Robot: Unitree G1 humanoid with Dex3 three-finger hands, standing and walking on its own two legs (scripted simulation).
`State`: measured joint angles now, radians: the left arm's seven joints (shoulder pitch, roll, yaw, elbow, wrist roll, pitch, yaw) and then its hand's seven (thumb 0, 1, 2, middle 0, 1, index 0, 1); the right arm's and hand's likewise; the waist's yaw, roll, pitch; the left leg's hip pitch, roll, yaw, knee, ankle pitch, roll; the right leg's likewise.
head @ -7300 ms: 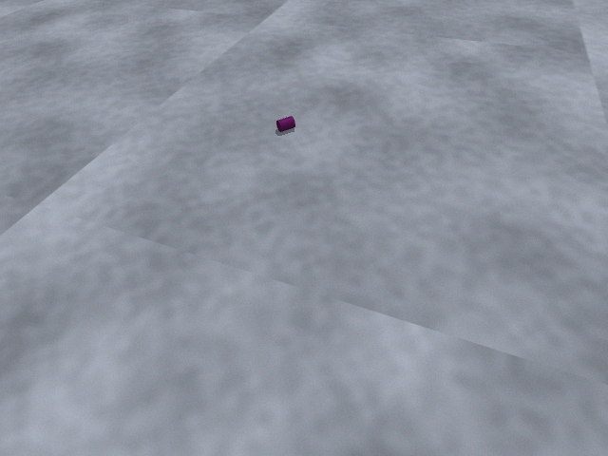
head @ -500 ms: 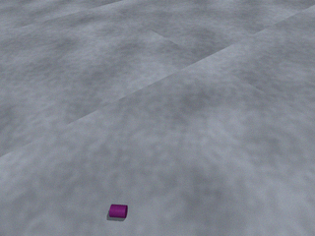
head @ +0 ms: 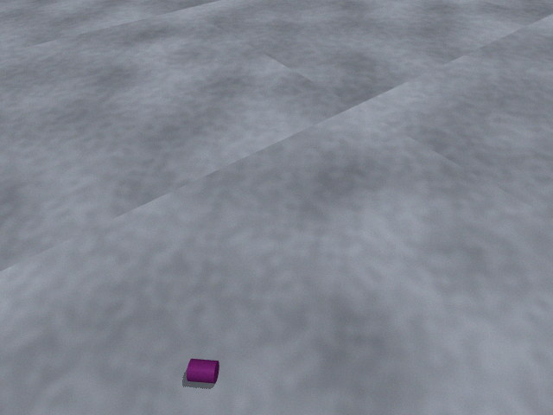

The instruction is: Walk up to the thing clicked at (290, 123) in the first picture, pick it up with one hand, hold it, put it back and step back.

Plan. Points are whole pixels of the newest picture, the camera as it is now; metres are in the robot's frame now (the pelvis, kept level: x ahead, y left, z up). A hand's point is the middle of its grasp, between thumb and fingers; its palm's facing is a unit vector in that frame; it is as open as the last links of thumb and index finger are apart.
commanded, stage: stand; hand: left
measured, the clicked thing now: (203, 370) +0.42 +0.31 -0.75
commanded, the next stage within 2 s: none
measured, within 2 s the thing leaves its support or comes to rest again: neither
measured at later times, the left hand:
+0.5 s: hand out of the picture +0.07 +0.25 -0.16, palm faces -0.02 -0.94 -0.34, open 7.4 cm
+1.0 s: hand out of the picture +0.07 +0.25 -0.16, palm faces -0.02 -0.94 -0.34, open 7.4 cm
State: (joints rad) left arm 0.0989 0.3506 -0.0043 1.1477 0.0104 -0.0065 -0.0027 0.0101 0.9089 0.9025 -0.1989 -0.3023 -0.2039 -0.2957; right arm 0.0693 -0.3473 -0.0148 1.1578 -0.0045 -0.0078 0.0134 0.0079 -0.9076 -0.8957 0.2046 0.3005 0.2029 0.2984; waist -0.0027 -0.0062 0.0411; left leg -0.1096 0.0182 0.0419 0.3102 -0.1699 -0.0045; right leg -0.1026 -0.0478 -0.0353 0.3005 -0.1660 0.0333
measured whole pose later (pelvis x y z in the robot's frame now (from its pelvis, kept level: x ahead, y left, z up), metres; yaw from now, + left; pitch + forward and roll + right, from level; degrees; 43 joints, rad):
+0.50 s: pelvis +0.00 +0.00 +0.00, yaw +0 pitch -2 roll +0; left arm 0.10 0.36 0.00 1.15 0.01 -0.01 0.00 0.01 0.91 0.90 -0.20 -0.30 -0.20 -0.30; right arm 0.09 -0.35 -0.01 1.16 -0.01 -0.01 0.01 0.01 -0.91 -0.90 0.20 0.30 0.20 0.30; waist 0.00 0.00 0.04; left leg -0.11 0.02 0.03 0.31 -0.17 -0.01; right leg -0.10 -0.04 -0.04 0.30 -0.17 0.03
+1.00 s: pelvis +0.00 +0.00 +0.00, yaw +0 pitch -2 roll +0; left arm 0.11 0.35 0.00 1.14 0.01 0.00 0.00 0.01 0.91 0.90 -0.20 -0.30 -0.20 -0.30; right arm 0.09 -0.35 0.00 1.14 -0.01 -0.01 0.01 0.01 -0.91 -0.90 0.20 0.30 0.20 0.30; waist 0.00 0.00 0.04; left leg -0.11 0.02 0.03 0.31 -0.17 -0.01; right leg -0.09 -0.04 -0.05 0.30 -0.17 0.03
